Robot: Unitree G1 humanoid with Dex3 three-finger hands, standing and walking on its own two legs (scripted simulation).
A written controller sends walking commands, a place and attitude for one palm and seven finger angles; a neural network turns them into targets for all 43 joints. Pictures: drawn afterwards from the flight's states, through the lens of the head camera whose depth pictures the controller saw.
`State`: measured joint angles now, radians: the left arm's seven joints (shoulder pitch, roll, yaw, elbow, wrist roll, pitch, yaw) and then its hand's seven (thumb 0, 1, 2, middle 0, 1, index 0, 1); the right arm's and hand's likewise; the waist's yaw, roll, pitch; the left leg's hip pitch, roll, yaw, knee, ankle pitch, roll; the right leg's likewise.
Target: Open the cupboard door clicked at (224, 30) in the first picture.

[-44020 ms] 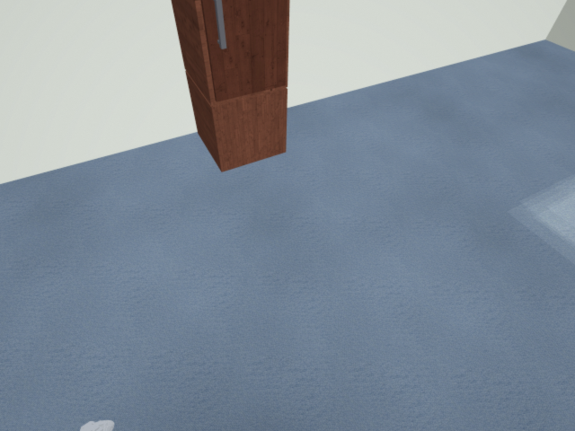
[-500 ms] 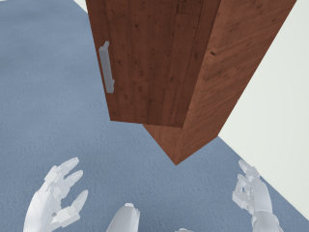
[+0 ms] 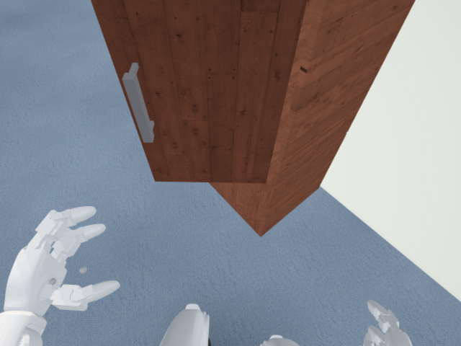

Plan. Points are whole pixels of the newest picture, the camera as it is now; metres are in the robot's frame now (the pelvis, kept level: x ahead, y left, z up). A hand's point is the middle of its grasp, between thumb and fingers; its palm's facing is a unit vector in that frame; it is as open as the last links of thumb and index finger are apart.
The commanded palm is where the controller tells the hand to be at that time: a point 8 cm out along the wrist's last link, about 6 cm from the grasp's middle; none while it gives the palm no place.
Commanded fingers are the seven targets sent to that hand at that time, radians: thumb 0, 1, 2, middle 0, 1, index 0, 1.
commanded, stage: raise the hand with hooked fingers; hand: left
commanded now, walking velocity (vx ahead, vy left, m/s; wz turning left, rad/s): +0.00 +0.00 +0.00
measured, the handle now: (142, 105) +0.56 +0.23 +0.07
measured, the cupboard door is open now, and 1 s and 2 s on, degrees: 49 49 49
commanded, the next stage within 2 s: move the hooked fingers beside the handle in 1.12 s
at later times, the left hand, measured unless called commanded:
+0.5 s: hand (42, 242) +0.25 +0.30 +0.07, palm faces +0.06 -1.00 -0.04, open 13.9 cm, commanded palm +0.23 +0.34 +0.08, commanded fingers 0.00 -0.50 0.30 -0.30 -1.20 -0.30 -1.20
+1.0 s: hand (50, 225) +0.27 +0.29 +0.08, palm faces +0.05 -1.00 -0.04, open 14.0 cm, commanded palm +0.25 +0.34 +0.09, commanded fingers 0.00 -0.50 0.30 -0.30 -1.20 -0.30 -1.20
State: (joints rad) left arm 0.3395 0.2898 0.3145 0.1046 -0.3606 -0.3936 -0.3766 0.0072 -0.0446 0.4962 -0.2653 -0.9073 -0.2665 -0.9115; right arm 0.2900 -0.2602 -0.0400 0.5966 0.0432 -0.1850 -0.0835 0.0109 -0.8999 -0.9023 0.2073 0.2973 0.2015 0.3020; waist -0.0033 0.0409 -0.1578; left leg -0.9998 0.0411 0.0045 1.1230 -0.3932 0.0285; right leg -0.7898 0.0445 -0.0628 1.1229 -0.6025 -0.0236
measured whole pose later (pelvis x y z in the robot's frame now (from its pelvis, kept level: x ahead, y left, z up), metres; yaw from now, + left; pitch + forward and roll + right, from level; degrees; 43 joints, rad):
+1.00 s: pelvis -0.01 +0.01 +0.02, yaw +0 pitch +12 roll -4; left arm 0.01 0.41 0.41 0.39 -0.36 -0.32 -0.47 -0.01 -0.50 0.30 -0.30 -1.20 -0.30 -1.20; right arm 0.31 -0.28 0.03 0.53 0.05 -0.16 -0.08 0.01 -0.90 -0.90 0.21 0.30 0.20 0.30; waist -0.01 0.03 -0.11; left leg -0.89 0.03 0.00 1.01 -0.33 0.05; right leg -0.67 0.04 -0.06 0.98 -0.53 -0.01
